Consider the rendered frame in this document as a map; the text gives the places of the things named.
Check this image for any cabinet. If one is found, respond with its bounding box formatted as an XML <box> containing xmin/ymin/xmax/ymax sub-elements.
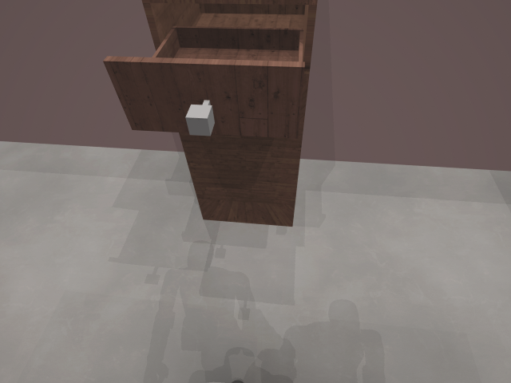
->
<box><xmin>142</xmin><ymin>0</ymin><xmax>318</xmax><ymax>227</ymax></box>

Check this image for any drawer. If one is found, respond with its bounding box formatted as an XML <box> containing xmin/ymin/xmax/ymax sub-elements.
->
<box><xmin>103</xmin><ymin>26</ymin><xmax>305</xmax><ymax>139</ymax></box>

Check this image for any handle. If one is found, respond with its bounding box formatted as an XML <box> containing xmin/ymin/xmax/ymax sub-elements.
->
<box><xmin>185</xmin><ymin>100</ymin><xmax>215</xmax><ymax>136</ymax></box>

